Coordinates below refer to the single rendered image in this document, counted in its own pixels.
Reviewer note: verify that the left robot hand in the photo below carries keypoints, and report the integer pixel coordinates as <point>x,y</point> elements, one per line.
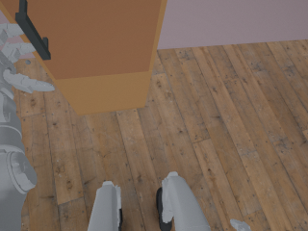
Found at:
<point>10,55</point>

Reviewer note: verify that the cupboard door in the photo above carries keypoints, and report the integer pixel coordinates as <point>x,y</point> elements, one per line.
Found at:
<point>88,38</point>

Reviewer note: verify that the right robot hand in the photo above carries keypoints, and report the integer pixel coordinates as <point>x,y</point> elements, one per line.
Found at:
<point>239,226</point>

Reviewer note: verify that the left robot upper arm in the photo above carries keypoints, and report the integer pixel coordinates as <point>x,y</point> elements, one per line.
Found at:
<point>17,177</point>

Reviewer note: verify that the robot right foot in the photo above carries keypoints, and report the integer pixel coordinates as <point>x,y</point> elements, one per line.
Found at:
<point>164,226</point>

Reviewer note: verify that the handle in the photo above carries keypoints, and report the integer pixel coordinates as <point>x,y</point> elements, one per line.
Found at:
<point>28,28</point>

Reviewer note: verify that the robot left forearm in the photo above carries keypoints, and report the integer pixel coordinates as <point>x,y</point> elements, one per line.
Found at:
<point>10,124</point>

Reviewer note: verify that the robot right shin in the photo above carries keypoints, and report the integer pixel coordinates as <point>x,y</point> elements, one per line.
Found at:
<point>167,213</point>

